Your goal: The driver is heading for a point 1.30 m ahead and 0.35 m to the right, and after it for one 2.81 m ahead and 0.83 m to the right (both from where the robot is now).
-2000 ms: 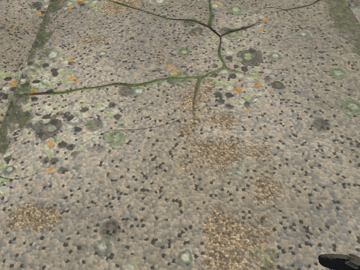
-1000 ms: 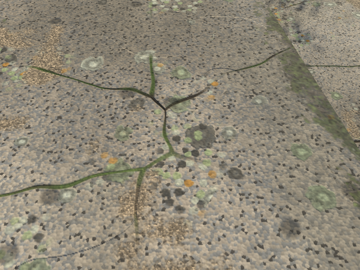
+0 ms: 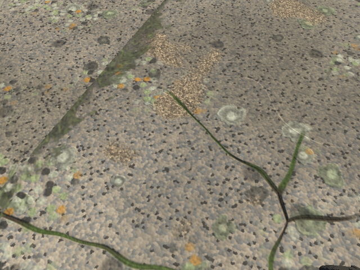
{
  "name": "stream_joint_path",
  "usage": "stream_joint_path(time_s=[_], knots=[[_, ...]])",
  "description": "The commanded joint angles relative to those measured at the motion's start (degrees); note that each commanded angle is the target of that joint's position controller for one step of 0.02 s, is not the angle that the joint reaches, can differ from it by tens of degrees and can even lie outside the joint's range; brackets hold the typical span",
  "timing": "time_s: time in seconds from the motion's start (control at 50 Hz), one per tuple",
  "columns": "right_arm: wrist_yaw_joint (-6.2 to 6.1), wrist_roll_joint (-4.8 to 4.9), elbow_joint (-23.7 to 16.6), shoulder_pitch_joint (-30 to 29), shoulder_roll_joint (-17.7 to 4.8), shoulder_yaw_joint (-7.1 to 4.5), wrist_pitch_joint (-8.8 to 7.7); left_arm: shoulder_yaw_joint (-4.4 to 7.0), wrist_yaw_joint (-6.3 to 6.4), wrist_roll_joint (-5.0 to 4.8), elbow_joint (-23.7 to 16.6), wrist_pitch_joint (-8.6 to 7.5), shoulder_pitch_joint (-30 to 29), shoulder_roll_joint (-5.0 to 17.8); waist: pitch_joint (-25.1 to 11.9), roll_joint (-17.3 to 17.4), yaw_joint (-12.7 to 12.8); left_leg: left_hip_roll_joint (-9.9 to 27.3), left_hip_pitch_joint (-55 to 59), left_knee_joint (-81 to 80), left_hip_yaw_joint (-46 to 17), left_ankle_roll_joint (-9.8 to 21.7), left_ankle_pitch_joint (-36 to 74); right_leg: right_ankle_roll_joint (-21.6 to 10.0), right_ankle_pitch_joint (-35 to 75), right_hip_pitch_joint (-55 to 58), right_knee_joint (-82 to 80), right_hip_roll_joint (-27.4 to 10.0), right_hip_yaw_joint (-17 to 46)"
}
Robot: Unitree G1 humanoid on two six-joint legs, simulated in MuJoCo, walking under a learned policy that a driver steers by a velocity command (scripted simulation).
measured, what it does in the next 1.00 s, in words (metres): walks ahead, turning right: left foot, then right foot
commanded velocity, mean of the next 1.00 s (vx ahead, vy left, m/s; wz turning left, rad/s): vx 0.50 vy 0.00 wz -0.28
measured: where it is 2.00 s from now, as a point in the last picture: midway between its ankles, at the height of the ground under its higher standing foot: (282, 148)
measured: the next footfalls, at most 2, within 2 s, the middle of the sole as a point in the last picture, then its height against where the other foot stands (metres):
left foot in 0.14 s outside the picture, level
right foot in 0.68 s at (239, 260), level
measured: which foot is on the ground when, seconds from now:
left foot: up 0.00-0.12, down 0.14-0.68, up 0.70-1.00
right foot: down 0.00-0.16, up 0.18-0.66, down 0.68-1.00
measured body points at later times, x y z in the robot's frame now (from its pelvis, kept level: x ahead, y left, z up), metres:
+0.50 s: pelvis +0.27 +0.05 +0.00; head +0.29 +0.05 +0.45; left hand +0.45 +0.29 -0.11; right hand +0.29 -0.24 -0.12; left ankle +0.20 +0.14 -0.75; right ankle +0.44 -0.13 -0.68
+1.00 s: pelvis +0.54 -0.04 +0.00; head +0.57 -0.07 +0.45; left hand +0.71 +0.20 -0.11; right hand +0.65 -0.36 -0.08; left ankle +0.77 +0.07 -0.69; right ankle +0.49 -0.11 -0.75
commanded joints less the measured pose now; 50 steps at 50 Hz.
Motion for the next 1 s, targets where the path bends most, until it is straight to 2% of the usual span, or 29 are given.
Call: stream_joint_path(time_s=[0.02, 0.06, 0.1, 0.12, 0.14, 0.16, 0.18, 0.2, 0.22, 0.24, 0.26, 0.32, 0.38, 0.48, 0.58, 0.62, 0.64, 0.66, 0.68, 0.7, 0.72, 0.74, 0.76, 0.78, 0.8, 0.82, 0.86, 0.94, 1.0], knots=[[0.67, 0.44, -5.37, -6.44, -2.62, -0.32, -1.24, 2.27, 0.19, -0.69, -2.55, -0.2, -0.94, 10.67, 1.47, -6.89, -0.55, -1.51, 2.86, -5.83, 2.33, 0.42, 2.87, -9.34, 14.68, -0.9, -5.01, -14.85, 8.3], [1.03, 0.55, -6.19, -7.65, -3.46, -0.58, -1.42, 2.41, 0.3, -1.0, -1.53, 0.44, -0.19, 11.3, 1.97, -7.58, -1.08, -2.1, 3.59, -8.38, 2.53, 1.87, -0.06, -8.59, 17.0, 2.04, -3.34, -16.49, 8.71], [1.07, 0.19, -5.33, -3.58, -5.15, -1.46, -1.59, 2.57, 0.61, -1.25, -1.03, 1.1, -1.3, 12.23, -0.25, -7.96, -4.62, -4.08, 11.24, -11.88, 4.28, 3.87, -1.59, -7.09, 27.71, 3.18, 2.37, -16.28, 7.21], [0.76, -0.2, -3.09, 3.21, -7.13, -2.66, -1.51, 2.23, 0.78, -1.29, -0.85, 1.3, -1.42, 11.55, -4.52, -7.01, -8.1, -5.71, 21.63, -13.64, 5.64, 5.39, -0.6, -5.72, 35.4, 1.51, 10.55, -13.95, 4.67], [0.14, -0.5, -0.8, 12.56, -10.24, -4.03, -1.3, 1.27, 0.99, -0.46, -1.47, 1.16, -1.67, 9.49, -10.98, -5.12, -12.26, -1.65, 36.5, -11.88, 1.27, 7.73, 0.57, -3.5, 30.69, -6.26, 23.17, -11.3, 2.26], [-0.5, -1.66, -0.13, 18.89, -16.32, -5.19, -0.84, -0.66, 0.82, 0.84, -3.82, 0.22, 1.71, 3.92, -18.59, 7.78, -11.91, 13.38, 56.81, -13.6, -22.95, 15.48, -4.5, 0.71, 6.2, -28.19, 45.65, -3.31, -0.45], [-0.28, -0.73, 0.29, 20.11, -14.05, -4.47, -0.78, -0.74, 0.59, 0.3, -3.33, -1.0, 2.05, 4.9, -23.01, 12.04, -12.08, 17.92, 59.04, -21.28, -39.36, 19.56, -10.69, 0.91, -19.96, -37.33, 55.78, -0.33, 7.52], [-0.08, -0.4, 0.37, 16.79, -10.81, -3.26, -0.96, 0.56, 0.14, -1.26, -4.27, -1.53, -1.72, 9.25, -14.7, 7.75, -11.74, 15.82, 53.1, -22.23, -32.44, 17.24, -13.64, 0.38, -17.4, -42.72, 59.61, -3.92, 9.06], [0.01, -0.27, 0.07, 13.38, -8.91, -2.62, -1.05, 0.5, 0.02, -1.46, -5.06, -1.69, -5.23, 9.28, -9.09, 5.18, -10.46, 13.06, 45.5, -23.17, -24.39, 15.38, -11.25, -0.1, -12.28, -42.69, 57.81, -6.46, 7.54], [0.25, -0.59, 0.03, 10.08, -7.46, -2.15, -1.15, 0.55, 0.21, -0.59, -5.09, -1.55, -6.77, 8.59, -5.37, 2.28, -8.68, 10.62, 38.26, -25.1, -19.5, 14.36, -7.59, 0.15, -8.22, -40.69, 54.38, -8.09, 6.88], [0.38, -1.0, -0.15, 7.71, -5.82, -1.7, -1.52, 0.79, 0.26, -0.17, -4.6, -0.87, -6.03, 8.2, -3.66, 2.86, -6.69, 9.08, 33.12, -27.11, -15.55, 13.49, -3.69, 0.45, -5.17, -37.3, 51.58, -9.65, 7.5], [0.31, -1.23, 1.23, 6.27, -6.11, -2.08, -3.01, 0.27, 0.35, -0.47, -3.57, 1.35, -4.07, 5.16, -2.26, 2.91, -4.31, 8.37, 26.58, -31.75, -8.2, 13.81, 2.27, 1.92, 0.1, -33.42, 48.9, -10.07, 8.03], [-0.4, -1.81, 3.32, 8.05, -7.02, -2.51, -3.64, 0.33, 0.55, -0.36, -4.93, 1.86, -8.45, 4.69, -0.04, 0.96, -5.3, 8.21, 27.31, -33.35, -2.25, 12.96, 5.45, 2.74, 8.39, -37.13, 41.75, -9.16, 10.32], [-1.3, -1.28, 5.51, 9.98, -8.61, -2.79, -3.41, -0.43, -0.9, -0.19, -7.54, 1.31, -16.61, 2.96, 2.38, 0.04, -8.38, 7.61, 29.95, -34.56, 5.95, 10.16, 6.44, 1.72, 20.63, -35.04, 26.47, -7.21, 6.78], [-1.77, -0.21, 8.26, 13.18, -9.93, -3.46, -1.47, -0.57, -2.61, -0.23, -11.62, 1.36, -22.26, 3.26, 4.01, -0.13, -9.88, 10.86, 41.15, -29.64, 8.83, 8.53, 13.47, -1.15, 13.03, -38.16, 20.28, -6.02, 3.93], [-2.3, -0.02, 8.09, 12.12, -11.38, -3.87, -0.47, 0.13, -3.13, -0.2, -12.51, 1.49, -20.58, 4.63, 1.61, 1.7, -7.99, 11.04, 43.37, -23.0, 10.66, 7.09, 31.03, -3.14, 6.66, -33.36, 19.94, -3.22, 0.49], [-2.69, -0.03, 7.84, 11.62, -12.15, -4.08, 0.09, 0.96, -3.13, -0.15, -12.09, 1.69, -16.82, 6.06, -1.38, 2.85, -5.75, 10.59, 43.5, -16.63, 11.68, 6.19, 41.07, -4.36, 3.92, -27.67, 20.28, -0.92, -1.42], [-3.09, 0.02, 7.49, 10.78, -12.17, -3.96, 0.66, 2.46, -2.83, -0.27, -10.29, 1.77, -8.85, 8.46, -5.72, 2.19, -1.22, 8.71, 40.57, -5.74, 13.51, 4.59, 44.99, -6.19, 5.52, -16.66, 17.6, 1.73, -2.38], [-3.53, -0.53, 6.56, 11.46, -11.07, -3.33, 0.49, 4.47, -1.88, -0.44, -8.19, 2.11, 0.86, 12.82, -11.34, -1.63, 2.98, 6.44, 28.66, 9.86, 13.8, 2.25, 33.83, -9.2, 7.76, 0.99, 16.39, -1.3, 5.18], [-2.38, -2.7, 3.57, 17.56, -2.49, -0.5, -1.2, 5.75, -1.16, -0.97, -8.12, 2.16, 2.38, 19.58, -17.01, -17.33, -2.55, -4.8, 1.24, 31.73, 11.32, -2.07, -17.72, -20.32, 2.93, 23.29, 13.9, -16.91, 36.24], [-1.4, -0.88, 3.25, 13.17, -5.49, -0.56, -3.68, 4.56, -1.12, -0.76, -9.41, 1.73, 4.3, 15.77, -25.23, -12.98, 0.96, -8.28, -7.19, 40.34, -1.81, -1.82, -29.72, -24.07, -4.76, 29.08, 4.26, -21.32, 53.28], [-0.69, 1.47, 1.62, 7.33, -8.73, -1.47, -5.1, 3.65, -0.96, -0.12, -9.15, 1.35, 2.51, 12.46, -17.27, -9.84, 2.28, -4.63, -12.29, 40.2, -3.69, -0.28, -25.02, -20.43, -2.66, 24.59, 3.15, -19.36, 44.33], [-0.77, 1.26, 0.91, 5.19, -8.13, -1.05, -5.81, 3.21, -0.76, -0.26, -9.65, 1.13, -0.79, 10.8, -11.84, -5.47, 0.34, -2.04, -11.28, 35.49, -3.11, 0.63, -20.19, -18.16, 1.06, 16.29, 3.25, -16.79, 37.11], [-1.17, -0.24, 1.17, 4.38, -8.15, -1.3, -5.86, 2.62, -0.64, -0.18, -10.54, 1.19, -4.87, 9.06, -7.39, -2.78, -2.22, -0.24, -7.82, 29.88, -2.66, 0.34, -17.59, -16.7, 7.1, 7.13, 2.5, -14.73, 31.77], [-1.34, -1.07, 1.31, 5.02, -8.83, -1.84, -5.27, 2.03, -0.4, 0.46, -11.61, 1.2, -7.45, 7.55, -5.7, -3.52, -4.38, 0.99, -3.2, 26.75, -2.86, -0.05, -15.88, -16.23, 12.43, 0.68, 1.12, -13.1, 28.23], [-1.27, -1.35, 1.23, 5.85, -8.5, -1.97, -4.51, 1.96, -0.25, 0.77, -12.34, 1.29, -8.67, 7.44, -4.8, -4.35, -5.73, 1.11, -0.53, 24.75, -2.67, -0.67, -15.19, -16.38, 14.75, -3.26, -0.17, -12.16, 27.03], [-1.36, -1.68, 1.12, 6.57, -6.84, -1.65, -3.32, 2.3, 0.23, 0.44, -12.43, 1.11, -8.78, 8.44, -3.61, -4.46, -6.74, 0.87, 1.31, 19.61, -1.22, -2.41, -13.52, -16.71, 19.34, -8.56, -1.47, -11.01, 23.54], [-1.28, -1.82, -1.01, -1.56, -4.08, -0.48, -2.98, 3.01, 1.4, -0.27, -11.47, 1.45, -6.29, 10.51, -1.31, -5.6, -4.1, -1.93, 4.82, 1.86, 0.16, -4.24, 2.26, -13.16, 16.03, -14.02, -1.43, -6.39, 17.62], [-0.61, -0.8, -2.32, -6.93, -4.36, -0.42, -3.48, 3.14, 1.7, -0.58, -10.33, 2.04, -2.91, 10.76, -1.25, -6.81, -1.61, -4.58, 8.79, -6.82, 0.01, -4.28, 9.3, -11.43, 10.19, -13.56, -0.06, -6.42, 19.56]])
Keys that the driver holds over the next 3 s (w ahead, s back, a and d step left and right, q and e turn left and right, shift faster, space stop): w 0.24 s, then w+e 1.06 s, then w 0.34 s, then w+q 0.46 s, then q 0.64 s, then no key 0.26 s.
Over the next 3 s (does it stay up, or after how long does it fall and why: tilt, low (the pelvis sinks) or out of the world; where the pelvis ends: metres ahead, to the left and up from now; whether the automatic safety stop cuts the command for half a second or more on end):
stays up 1.26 -0.44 -0.01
